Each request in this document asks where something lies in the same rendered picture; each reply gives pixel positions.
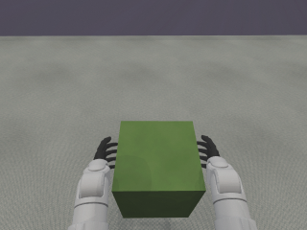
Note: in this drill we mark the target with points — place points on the robot right forearm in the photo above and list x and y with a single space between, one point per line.
228 196

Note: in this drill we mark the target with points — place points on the robot left hand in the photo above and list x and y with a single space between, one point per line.
102 151

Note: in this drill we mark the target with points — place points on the robot left forearm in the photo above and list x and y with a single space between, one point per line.
91 201

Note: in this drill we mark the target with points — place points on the carton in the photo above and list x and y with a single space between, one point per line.
157 171

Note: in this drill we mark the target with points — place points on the robot right hand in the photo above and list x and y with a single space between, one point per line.
211 150

